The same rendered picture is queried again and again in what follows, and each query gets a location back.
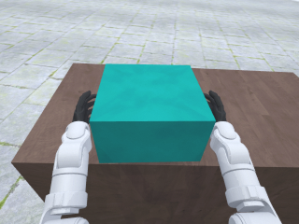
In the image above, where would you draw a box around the robot left forearm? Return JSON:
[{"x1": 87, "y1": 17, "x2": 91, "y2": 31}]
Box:
[{"x1": 39, "y1": 121, "x2": 93, "y2": 224}]

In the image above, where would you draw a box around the carton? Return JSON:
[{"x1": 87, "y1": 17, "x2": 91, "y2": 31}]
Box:
[{"x1": 89, "y1": 63, "x2": 216, "y2": 163}]

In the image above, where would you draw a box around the robot right upper arm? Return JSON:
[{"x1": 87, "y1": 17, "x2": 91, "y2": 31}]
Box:
[{"x1": 228, "y1": 212, "x2": 280, "y2": 224}]

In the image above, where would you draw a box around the left robot hand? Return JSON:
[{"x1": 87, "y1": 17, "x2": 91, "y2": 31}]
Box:
[{"x1": 72, "y1": 91, "x2": 97, "y2": 124}]

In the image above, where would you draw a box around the robot right forearm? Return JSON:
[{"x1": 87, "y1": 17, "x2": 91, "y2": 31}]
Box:
[{"x1": 210, "y1": 121, "x2": 282, "y2": 224}]

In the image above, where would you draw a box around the pedestal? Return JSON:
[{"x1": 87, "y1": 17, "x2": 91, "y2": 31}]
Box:
[{"x1": 11, "y1": 63, "x2": 299, "y2": 224}]

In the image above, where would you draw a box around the right robot hand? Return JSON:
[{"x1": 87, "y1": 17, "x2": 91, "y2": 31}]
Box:
[{"x1": 203, "y1": 91, "x2": 227, "y2": 122}]

